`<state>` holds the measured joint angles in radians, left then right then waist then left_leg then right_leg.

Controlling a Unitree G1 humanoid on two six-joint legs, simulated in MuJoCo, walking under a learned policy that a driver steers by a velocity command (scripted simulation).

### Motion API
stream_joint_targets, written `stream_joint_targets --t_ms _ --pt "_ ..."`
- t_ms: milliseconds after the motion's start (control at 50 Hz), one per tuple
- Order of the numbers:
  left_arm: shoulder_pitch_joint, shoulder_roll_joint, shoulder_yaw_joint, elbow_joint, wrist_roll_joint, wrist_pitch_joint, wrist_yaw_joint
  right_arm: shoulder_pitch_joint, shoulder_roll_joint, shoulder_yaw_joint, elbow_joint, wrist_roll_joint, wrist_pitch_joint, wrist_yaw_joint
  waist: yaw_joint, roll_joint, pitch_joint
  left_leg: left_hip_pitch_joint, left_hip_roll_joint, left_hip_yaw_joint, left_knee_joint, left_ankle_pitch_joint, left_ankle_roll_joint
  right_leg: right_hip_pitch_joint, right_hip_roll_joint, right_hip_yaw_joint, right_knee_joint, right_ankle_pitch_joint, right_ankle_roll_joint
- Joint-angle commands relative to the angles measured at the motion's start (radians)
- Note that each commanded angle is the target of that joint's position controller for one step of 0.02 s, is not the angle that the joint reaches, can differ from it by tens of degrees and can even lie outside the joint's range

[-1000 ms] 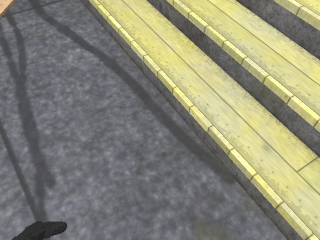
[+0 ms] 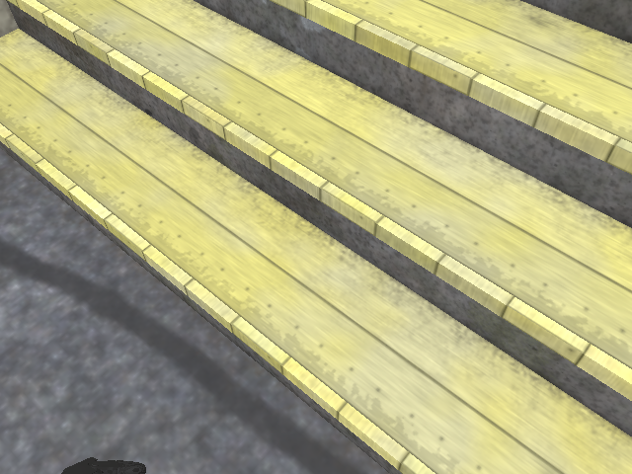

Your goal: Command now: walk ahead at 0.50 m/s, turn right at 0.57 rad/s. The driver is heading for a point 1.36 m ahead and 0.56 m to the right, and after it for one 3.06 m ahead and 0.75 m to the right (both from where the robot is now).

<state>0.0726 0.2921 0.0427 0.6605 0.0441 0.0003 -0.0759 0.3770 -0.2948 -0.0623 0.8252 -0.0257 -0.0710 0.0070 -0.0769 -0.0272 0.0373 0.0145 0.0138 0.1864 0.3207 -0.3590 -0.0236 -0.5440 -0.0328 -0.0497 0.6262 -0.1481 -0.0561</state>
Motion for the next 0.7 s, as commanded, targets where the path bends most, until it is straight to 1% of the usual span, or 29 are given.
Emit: stream_joint_targets --t_ms 20,40,60,80,100,120,140,160,180,220,260,300,320,380,420,440,460,480,500,520,540,560,580,600,620,640,660,680,700 --pt "0.158 0.103 0.037 -0.009 0.023 -0.019 0.021 -0.036 -0.174 -0.033 -0.061 0.009 0.005 -0.011 0.125 0.086 -0.120 -0.041 0.211 -0.020 0.293 0.858 0.093 0.300 0.106 -0.054 -0.123 -0.059 -0.068" --pt "0.318 0.160 0.058 0.033 0.032 -0.026 0.035 -0.011 -0.144 -0.018 -0.074 0.002 0.009 -0.013 0.186 0.009 -0.228 -0.192 0.180 -0.001 0.557 0.653 0.067 0.538 0.028 0.069 -0.155 -0.116 -0.109" --pt "0.328 0.310 0.091 0.017 0.016 -0.024 0.049 0.045 -0.027 0.013 -0.145 -0.004 0.009 0.005 0.127 -0.273 -0.305 -0.605 0.018 0.003 0.888 -0.117 0.006 0.820 -0.278 0.585 -0.222 -0.175 -0.244" --pt "0.338 0.291 0.093 0.007 -0.017 -0.017 0.056 -0.046 -0.113 -0.002 -0.141 -0.030 0.011 0.001 0.190 -0.147 -0.332 -0.716 -0.020 -0.194 0.982 -0.183 0.003 0.805 -0.312 0.783 -0.343 -0.140 -0.288" --pt "0.298 0.245 0.082 0.024 -0.023 -0.010 0.068 -0.100 -0.129 -0.006 -0.153 -0.015 0.007 0.004 0.168 -0.059 -0.198 -0.758 0.038 -0.224 0.985 -0.083 0.009 0.728 -0.281 0.625 -0.339 -0.091 -0.272" --pt "0.262 0.192 0.066 0.032 -0.026 -0.009 0.073 -0.107 -0.113 0.005 -0.145 -0.013 -0.003 0.006 0.138 -0.003 -0.111 -0.726 0.071 -0.223 0.905 -0.006 0.009 0.609 -0.238 0.530 -0.350 0.017 -0.248" --pt "0.228 0.165 0.057 0.034 -0.028 -0.013 0.077 -0.115 -0.105 0.008 -0.141 -0.019 -0.002 0.004 0.108 0.016 -0.073 -0.665 0.092 -0.226 0.831 0.025 0.002 0.529 -0.192 0.457 -0.362 0.163 -0.219" --pt "0.200 0.141 0.048 0.038 -0.033 -0.019 0.080 -0.097 -0.099 0.013 -0.135 -0.031 0.009 0.002 0.079 0.009 -0.069 -0.597 0.094 -0.226 0.799 0.038 -0.012 0.470 -0.159 0.402 -0.366 0.310 -0.207" --pt "0.188 0.138 0.044 0.041 -0.034 -0.027 0.077 -0.071 -0.095 0.016 -0.122 -0.036 0.021 0.002 0.062 0.002 -0.087 -0.548 0.084 -0.220 0.786 0.040 -0.021 0.443 -0.139 0.363 -0.357 0.435 -0.207" --pt "0.191 0.146 0.047 0.056 -0.038 -0.042 0.072 -0.066 -0.079 0.022 -0.124 -0.035 0.036 0.003 0.044 0.002 -0.103 -0.515 0.066 -0.204 0.737 0.044 -0.037 0.404 -0.104 0.312 -0.345 0.533 -0.211" --pt "0.198 0.152 0.051 0.062 -0.030 -0.044 0.071 -0.117 -0.064 0.029 -0.138 -0.030 0.045 0.003 0.054 -0.014 -0.093 -0.530 0.050 -0.181 0.666 0.074 -0.048 0.384 -0.080 0.305 -0.346 0.479 -0.203" --pt "0.219 0.149 0.053 0.069 -0.028 -0.041 0.073 -0.188 -0.052 0.037 -0.159 -0.025 0.047 0.001 0.079 -0.033 -0.067 -0.536 0.044 -0.180 0.565 0.128 -0.050 0.362 -0.062 0.317 -0.352 0.375 -0.185" --pt "0.224 0.148 0.055 0.068 -0.023 -0.040 0.069 -0.229 -0.047 0.042 -0.174 -0.022 0.046 0.000 0.092 -0.031 -0.055 -0.539 0.039 -0.178 0.513 0.157 -0.049 0.364 -0.062 0.332 -0.347 0.358 -0.174" --pt "0.231 0.149 0.059 0.065 -0.017 -0.040 0.071 -0.284 -0.052 0.048 -0.191 -0.010 0.037 -0.011 0.114 -0.055 -0.075 -0.468 0.004 -0.181 0.383 0.204 -0.039 0.369 -0.055 0.358 -0.297 0.408 -0.145" --pt "0.223 0.143 0.058 0.057 -0.010 -0.037 0.070 -0.286 -0.057 0.050 -0.202 0.003 0.027 -0.019 0.111 -0.069 -0.091 -0.410 -0.025 -0.171 0.332 0.167 -0.023 0.383 -0.065 0.392 -0.234 0.518 -0.135" --pt "0.217 0.135 0.057 0.058 -0.007 -0.035 0.071 -0.249 -0.054 0.051 -0.196 0.006 0.023 -0.027 0.091 -0.092 -0.104 -0.355 -0.031 -0.175 0.305 0.137 -0.013 0.375 -0.063 0.409 -0.191 0.530 -0.130" --pt "0.198 0.132 0.056 0.050 -0.015 -0.035 0.072 -0.195 -0.061 0.047 -0.185 0.004 0.018 -0.031 0.055 -0.069 -0.112 -0.280 -0.040 -0.173 0.219 0.157 -0.001 0.364 -0.046 0.419 -0.134 0.557 -0.113" --pt "0.173 0.122 0.054 0.045 -0.032 -0.039 0.074 -0.089 -0.064 0.041 -0.162 -0.007 0.006 -0.038 -0.007 -0.029 -0.146 -0.116 -0.029 -0.179 0.110 0.240 0.015 0.305 0.002 0.399 -0.011 0.551 -0.088" --pt "0.140 0.061 0.036 0.020 -0.055 -0.052 0.073 0.011 -0.147 0.016 -0.145 -0.034 -0.006 -0.048 -0.054 0.117 -0.183 0.049 0.146 -0.355 0.007 0.212 0.055 0.168 0.084 0.307 0.243 0.339 -0.039" --pt "0.231 -0.018 0.014 -0.020 -0.056 -0.050 0.077 0.002 -0.249 -0.005 -0.153 -0.038 0.007 -0.048 0.024 0.362 -0.215 0.155 0.418 -0.692 -0.060 0.336 0.160 -0.082 0.224 0.150 0.449 -0.398 -0.004" --pt "0.267 0.072 0.028 0.023 -0.016 -0.026 0.091 -0.047 -0.182 -0.005 -0.162 -0.039 0.021 -0.039 0.053 0.204 -0.185 0.049 0.430 -0.734 -0.038 0.088 0.235 -0.127 0.120 0.127 0.649 -0.426 0.000" --pt "0.205 0.092 0.037 0.032 0.005 -0.014 0.090 -0.085 -0.099 0.015 -0.186 -0.033 0.027 -0.035 0.032 0.104 -0.107 -0.026 0.377 -0.678 -0.056 -0.078 0.250 -0.189 0.099 0.110 0.838 -0.358 0.006" --pt "0.172 0.071 0.035 0.016 0.018 -0.007 0.084 -0.130 -0.068 0.028 -0.187 -0.022 0.026 -0.031 0.057 0.092 -0.047 -0.108 0.333 -0.579 -0.074 -0.113 0.235 -0.237 0.076 0.102 0.942 -0.308 0.010" --pt "0.154 0.052 0.032 0.006 0.020 0.001 0.079 -0.151 -0.056 0.034 -0.186 -0.018 0.019 -0.031 0.073 0.107 -0.013 -0.176 0.289 -0.480 -0.083 -0.041 0.209 -0.256 0.062 0.096 1.006 -0.270 0.021" --pt "0.152 0.037 0.027 -0.003 0.015 0.010 0.073 -0.138 -0.060 0.032 -0.175 -0.021 0.009 -0.031 0.080 0.117 -0.010 -0.218 0.261 -0.407 -0.087 0.018 0.198 -0.262 0.060 0.093 1.062 -0.232 0.031" --pt "0.139 0.024 0.024 -0.015 0.006 0.016 0.074 -0.114 -0.070 0.027 -0.158 -0.024 -0.001 -0.028 0.080 0.104 -0.017 -0.230 0.254 -0.359 -0.084 0.080 0.197 -0.281 0.063 0.090 1.116 -0.202 0.037" --pt "0.107 -0.008 0.017 -0.040 0.003 0.025 0.083 -0.056 -0.069 0.023 -0.131 -0.027 -0.010 -0.026 0.059 0.121 -0.045 -0.202 0.271 -0.349 -0.074 0.116 0.221 -0.348 0.084 0.072 1.291 -0.231 0.031" --pt "0.063 -0.023 0.011 -0.079 -0.001 0.029 0.092 -0.027 -0.067 0.021 -0.109 -0.025 -0.017 -0.024 0.062 0.117 -0.043 -0.179 0.287 -0.339 -0.074 0.103 0.225 -0.436 0.070 0.106 1.348 -0.243 0.022" --pt "0.010 -0.051 0.004 -0.106 -0.006 0.036 0.105 0.028 -0.060 0.018 -0.076 -0.027 -0.022 -0.021 0.045 0.136 -0.046 -0.131 0.310 -0.347 -0.089 0.034 0.232 -0.546 0.076 0.104 1.474 -0.282 0.008"
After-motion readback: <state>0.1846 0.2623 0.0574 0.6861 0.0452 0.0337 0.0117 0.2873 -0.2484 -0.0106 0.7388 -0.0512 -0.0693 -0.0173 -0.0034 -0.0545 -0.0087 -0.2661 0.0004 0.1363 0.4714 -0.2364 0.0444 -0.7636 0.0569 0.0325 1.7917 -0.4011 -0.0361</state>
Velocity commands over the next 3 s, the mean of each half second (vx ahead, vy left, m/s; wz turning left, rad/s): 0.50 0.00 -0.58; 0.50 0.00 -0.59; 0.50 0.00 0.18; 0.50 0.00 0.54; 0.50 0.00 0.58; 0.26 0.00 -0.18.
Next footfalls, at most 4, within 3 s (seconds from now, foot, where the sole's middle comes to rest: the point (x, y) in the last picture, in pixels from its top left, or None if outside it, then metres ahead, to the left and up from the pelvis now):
0.04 right None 0.17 -0.08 -0.77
0.50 left None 0.36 0.05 -0.77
1.02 right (485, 444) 0.43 -0.30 -0.60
1.54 left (489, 229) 0.78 -0.35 -0.42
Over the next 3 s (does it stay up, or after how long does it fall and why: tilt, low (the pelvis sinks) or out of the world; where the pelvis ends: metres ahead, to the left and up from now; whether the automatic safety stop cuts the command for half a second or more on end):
stays up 1.34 -0.47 0.57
